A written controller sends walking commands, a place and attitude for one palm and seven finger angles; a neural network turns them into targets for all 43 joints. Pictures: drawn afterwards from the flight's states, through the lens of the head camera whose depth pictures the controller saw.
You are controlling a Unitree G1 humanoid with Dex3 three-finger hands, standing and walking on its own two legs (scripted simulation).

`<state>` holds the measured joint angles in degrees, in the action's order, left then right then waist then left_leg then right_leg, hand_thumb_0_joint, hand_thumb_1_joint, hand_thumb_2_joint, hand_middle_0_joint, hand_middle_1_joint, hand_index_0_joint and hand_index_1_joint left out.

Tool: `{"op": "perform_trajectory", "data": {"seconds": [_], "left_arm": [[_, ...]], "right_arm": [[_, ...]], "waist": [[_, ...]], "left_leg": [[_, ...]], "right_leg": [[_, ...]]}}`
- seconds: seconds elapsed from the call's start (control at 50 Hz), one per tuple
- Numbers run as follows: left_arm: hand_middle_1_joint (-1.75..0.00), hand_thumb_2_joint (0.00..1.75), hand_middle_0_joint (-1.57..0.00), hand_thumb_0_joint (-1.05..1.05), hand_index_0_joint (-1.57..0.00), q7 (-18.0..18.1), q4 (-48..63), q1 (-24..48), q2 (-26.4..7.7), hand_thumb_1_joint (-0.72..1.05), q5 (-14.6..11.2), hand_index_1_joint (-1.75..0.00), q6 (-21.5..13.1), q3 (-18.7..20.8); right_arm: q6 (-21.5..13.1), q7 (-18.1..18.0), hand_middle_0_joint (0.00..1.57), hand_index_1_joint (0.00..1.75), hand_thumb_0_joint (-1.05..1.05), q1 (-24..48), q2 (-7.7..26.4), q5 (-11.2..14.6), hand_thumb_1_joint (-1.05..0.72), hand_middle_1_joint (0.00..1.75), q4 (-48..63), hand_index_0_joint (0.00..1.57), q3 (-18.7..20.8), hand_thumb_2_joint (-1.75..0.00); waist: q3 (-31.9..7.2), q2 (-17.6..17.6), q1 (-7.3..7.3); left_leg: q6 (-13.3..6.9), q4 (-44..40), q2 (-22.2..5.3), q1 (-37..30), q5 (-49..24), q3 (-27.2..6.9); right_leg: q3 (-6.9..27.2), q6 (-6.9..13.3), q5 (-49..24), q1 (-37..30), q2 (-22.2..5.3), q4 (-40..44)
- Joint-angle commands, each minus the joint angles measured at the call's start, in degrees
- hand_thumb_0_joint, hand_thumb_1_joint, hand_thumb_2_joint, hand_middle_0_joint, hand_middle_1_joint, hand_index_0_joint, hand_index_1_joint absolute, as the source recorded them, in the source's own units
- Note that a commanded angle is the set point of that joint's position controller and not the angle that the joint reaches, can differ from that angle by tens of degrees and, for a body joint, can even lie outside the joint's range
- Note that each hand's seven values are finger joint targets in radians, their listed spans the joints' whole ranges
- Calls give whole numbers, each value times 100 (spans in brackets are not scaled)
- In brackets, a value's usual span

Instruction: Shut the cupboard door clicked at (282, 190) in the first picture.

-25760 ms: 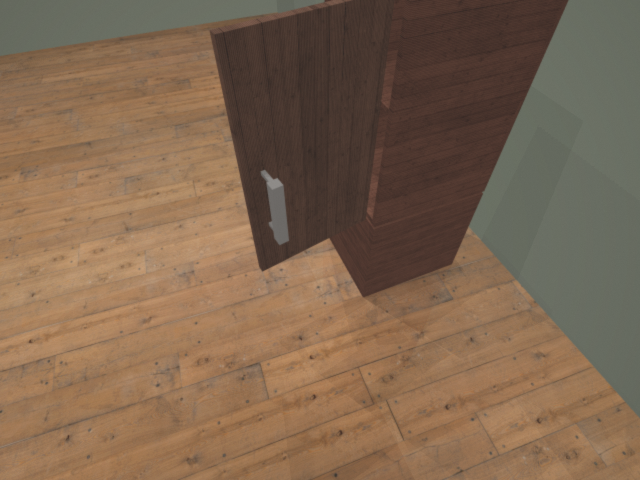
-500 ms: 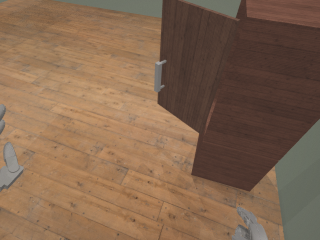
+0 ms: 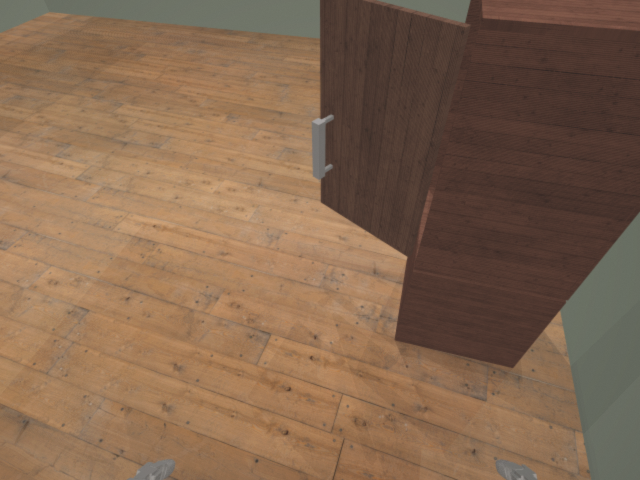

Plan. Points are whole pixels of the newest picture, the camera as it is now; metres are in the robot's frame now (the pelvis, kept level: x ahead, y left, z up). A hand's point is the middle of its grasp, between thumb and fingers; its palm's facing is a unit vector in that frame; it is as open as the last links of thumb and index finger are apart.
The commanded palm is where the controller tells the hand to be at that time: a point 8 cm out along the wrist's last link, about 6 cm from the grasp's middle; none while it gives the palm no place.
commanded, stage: let the arm hang, fingers relaxed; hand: left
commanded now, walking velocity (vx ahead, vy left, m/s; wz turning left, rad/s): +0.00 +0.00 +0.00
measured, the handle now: (324, 147) +0.93 +0.02 -0.10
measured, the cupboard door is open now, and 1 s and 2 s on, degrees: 61 61 61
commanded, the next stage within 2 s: look to check the result in 0.86 s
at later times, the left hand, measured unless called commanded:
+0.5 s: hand out of the picture -0.02 +0.22 -0.16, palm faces +0.01 -0.96 -0.28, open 7.4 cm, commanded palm none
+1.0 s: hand out of the picture +0.07 +0.23 -0.15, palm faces -0.01 -0.95 -0.30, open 7.4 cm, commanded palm none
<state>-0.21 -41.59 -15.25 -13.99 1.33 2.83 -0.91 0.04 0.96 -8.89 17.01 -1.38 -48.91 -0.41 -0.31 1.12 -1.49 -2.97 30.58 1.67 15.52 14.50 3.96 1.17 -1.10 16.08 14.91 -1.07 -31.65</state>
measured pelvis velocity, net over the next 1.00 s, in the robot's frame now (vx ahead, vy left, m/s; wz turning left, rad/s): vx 0.01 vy -0.01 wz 0.01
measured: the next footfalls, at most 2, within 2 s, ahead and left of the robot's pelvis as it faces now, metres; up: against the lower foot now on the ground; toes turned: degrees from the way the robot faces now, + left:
none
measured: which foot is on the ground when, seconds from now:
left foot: down 0.00-1.00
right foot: down 0.00-1.00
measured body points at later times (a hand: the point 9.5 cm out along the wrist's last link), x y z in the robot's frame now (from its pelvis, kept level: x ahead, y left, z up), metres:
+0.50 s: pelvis -0.01 +0.00 +0.01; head -0.01 -0.01 +0.46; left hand -0.02 +0.27 -0.14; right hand -0.01 -0.26 -0.15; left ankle +0.02 +0.09 -0.73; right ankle +0.01 -0.13 -0.73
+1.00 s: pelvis +0.01 -0.01 +0.01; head +0.02 -0.01 +0.46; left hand +0.07 +0.28 -0.13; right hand +0.07 -0.30 -0.12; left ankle +0.02 +0.09 -0.73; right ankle +0.01 -0.13 -0.73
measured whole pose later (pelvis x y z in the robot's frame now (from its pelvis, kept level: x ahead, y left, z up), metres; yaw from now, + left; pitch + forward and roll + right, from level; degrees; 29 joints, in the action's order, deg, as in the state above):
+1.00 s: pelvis +0.01 -0.01 +0.01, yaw +1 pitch -2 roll +0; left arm 0.2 -63.8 -9.0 -17.3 0.9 -0.7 0.6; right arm -0.2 -0.4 -8.7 17.7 -0.7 -63.5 1.0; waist 1.9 -0.1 -0.9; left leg -2.2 19.6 1.2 8.3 9.7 2.9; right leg 0.3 -0.5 10.9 6.9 -0.4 -19.5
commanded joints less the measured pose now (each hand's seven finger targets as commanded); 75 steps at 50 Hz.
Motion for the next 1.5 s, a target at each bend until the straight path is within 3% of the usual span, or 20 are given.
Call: {"op": "perform_trajectory", "data": {"seconds": [0.0, 0.1, 0.12, 0.16, 0.24, 0.4, 0.56, 0.66, 0.72, 0.84, 1.1, 1.24, 1.48], "left_arm": [[-30, 90, -20, 0, -20, 104, -409, 51, -943, 90, -21, -30, -278, 315], [-30, 90, -20, 0, -20, 100, -1347, -222, -802, 90, -18, -30, -302, 361], [-30, 90, -20, 0, -20, 103, -1472, -251, -802, 90, -16, -30, -320, 364], [-30, 90, -20, 0, -20, 103, -1701, -304, -745, 90, -27, -30, -333, 339], [-30, 90, -20, 0, -20, 117, -1967, -322, -721, 90, -29, -30, -344, 324], [-30, 90, -20, 0, -20, 144, -2099, -217, -796, 90, -18, -30, -343, 347], [-30, 90, -20, 0, -20, 143, -1991, 114, -954, 90, -7, -30, -373, 367], [-30, 90, -20, 0, -20, 125, -1910, 314, -1076, 90, -3, -30, -382, 390], [-30, 90, -20, 0, -20, 119, -1872, 412, -1176, 90, -6, -30, -413, 399], [-30, 90, -20, 0, -20, 113, -1894, 620, -1280, 90, -27, -30, -430, 390], [-30, 90, -20, 0, -20, 107, -2007, 722, -1452, 90, -53, -30, -442, 347], [-30, 90, -20, 0, -20, 118, -2037, 719, -1452, 90, -54, -30, -450, 339], [-30, 90, -20, 0, -20, 138, -2024, 726, -1424, 90, -57, -30, -470, 359]], "right_arm": [[-73, -93, 20, 30, 0, -4, 676, -6, -90, 30, -38, 20, 149, -90], [-40, -186, 20, 30, 0, -290, 573, 14, -90, 30, -575, 20, 218, -90], [-42, -201, 20, 30, 0, -390, 589, 37, -90, 30, -645, 20, 235, -90], [-53, -227, 20, 30, 0, -529, 554, 37, -90, 30, -803, 20, 252, -90], [-42, -262, 20, 30, 0, -751, 532, 56, -90, 30, -978, 20, 296, -90], [-55, -260, 20, 30, 0, -757, 586, 42, -90, 30, -1136, 20, 332, -90], [-96, -212, 20, 30, 0, -474, 648, 30, -90, 30, -1139, 20, 340, -90], [-137, -196, 20, 30, 0, -243, 799, 28, -90, 30, -1102, 20, 345, -90], [-168, -192, 20, 30, 0, -144, 898, 42, -90, 30, -1082, 20, 343, -90], [-187, -197, 20, 30, 0, 49, 1013, 47, -90, 30, -1111, 20, 311, -90], [-154, -198, 20, 30, 0, 252, 1213, 64, -90, 30, -1151, 20, 286, -90], [-131, -200, 20, 30, 0, 310, 1185, 66, -90, 30, -1174, 20, 278, -90], [-150, -223, 20, 30, 0, 307, 1141, 60, -90, 30, -1183, 20, 269, -90]], "waist": [[70, 118, 135], [255, 738, 165], [234, 518, 166], [201, 458, 147], [274, -27, 102], [486, -262, 112], [495, -236, 125], [413, -45, 155], [155, -78, 155], [6, -10, 129], [-130, -77, 98], [-7, -133, 98], [-179, -138, 112]], "left_leg": [[59, -1183, -659, -88, 32, -952], [52, -1469, -664, 73, 937, -967], [41, -1438, -689, 27, 870, -986], [38, -1430, -697, -106, 796, -966], [6, -1360, -729, -224, 626, -953], [-8, -1432, -774, -242, 625, -971], [29, -1527, -768, -258, 382, -983], [55, -1665, -810, -257, 276, -1039], [56, -1565, -817, -455, -269, -994], [99, -1517, -837, -752, -971, -924], [128, -1514, -875, -1123, -1306, -862], [139, -1505, -868, -1133, -1341, -840], [159, -1446, -876, -1255, -1776, -804]], "right_leg": [[544, 312, -68, -176, -324, 927], [493, 387, 25, -341, -281, 1211], [467, 392, -17, -401, -289, 1266], [474, 395, -11, -336, -315, 1329], [512, 409, 114, -215, -353, 1459], [512, 390, 298, -23, -369, 1486], [516, 365, 30, -115, -401, 1461], [442, 332, -312, -316, -391, 1396], [427, 329, -656, -503, -422, 1388], [405, 309, -984, -665, -486, 1456], [413, 304, -1309, -810, -545, 1595], [401, 312, -1443, -814, -572, 1651], [373, 333, -1978, -1034, -590, 1572]]}}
